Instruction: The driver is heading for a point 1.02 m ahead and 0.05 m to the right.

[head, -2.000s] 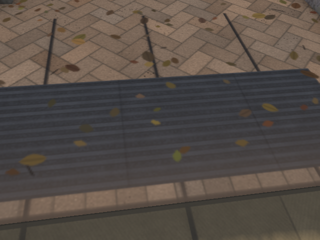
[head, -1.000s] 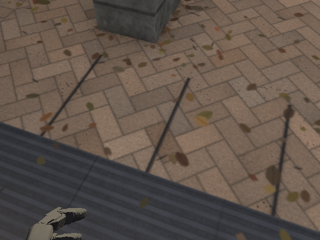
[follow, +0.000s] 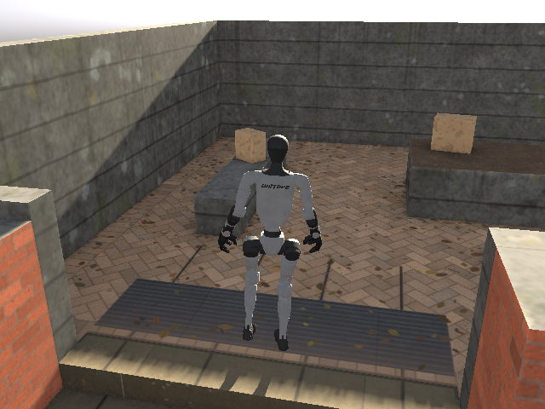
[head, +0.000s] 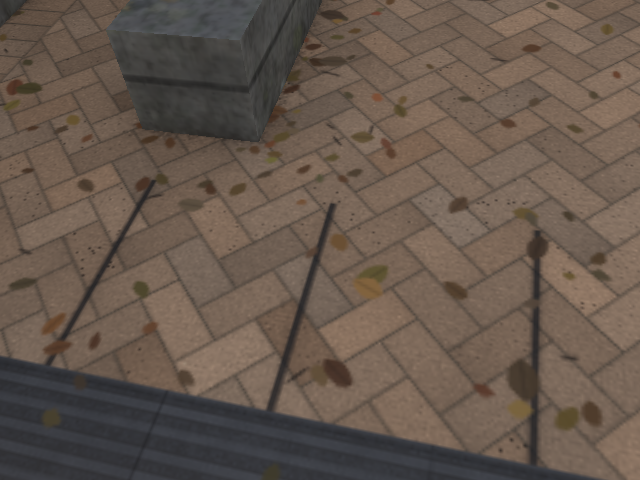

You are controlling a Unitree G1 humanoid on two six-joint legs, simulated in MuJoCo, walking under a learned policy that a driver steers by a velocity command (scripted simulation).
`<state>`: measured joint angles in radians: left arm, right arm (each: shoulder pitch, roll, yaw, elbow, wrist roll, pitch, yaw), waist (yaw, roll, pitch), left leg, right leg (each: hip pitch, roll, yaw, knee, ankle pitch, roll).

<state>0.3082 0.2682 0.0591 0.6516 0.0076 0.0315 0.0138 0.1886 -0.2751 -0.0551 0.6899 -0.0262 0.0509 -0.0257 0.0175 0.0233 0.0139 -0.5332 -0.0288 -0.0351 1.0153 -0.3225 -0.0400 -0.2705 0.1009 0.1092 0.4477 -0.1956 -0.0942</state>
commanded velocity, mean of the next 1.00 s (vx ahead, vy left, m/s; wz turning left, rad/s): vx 0.04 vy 0.00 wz -0.33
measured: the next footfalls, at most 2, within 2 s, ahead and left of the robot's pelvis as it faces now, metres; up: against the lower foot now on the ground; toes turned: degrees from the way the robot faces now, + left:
left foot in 0.24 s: +0.07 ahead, +0.10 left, +0.00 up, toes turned -17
right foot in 0.64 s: -0.03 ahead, -0.09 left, +0.00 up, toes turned -15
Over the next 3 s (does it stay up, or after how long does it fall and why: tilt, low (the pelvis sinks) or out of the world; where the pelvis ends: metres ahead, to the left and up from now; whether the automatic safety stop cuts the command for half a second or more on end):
stays up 0.98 -0.17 -0.01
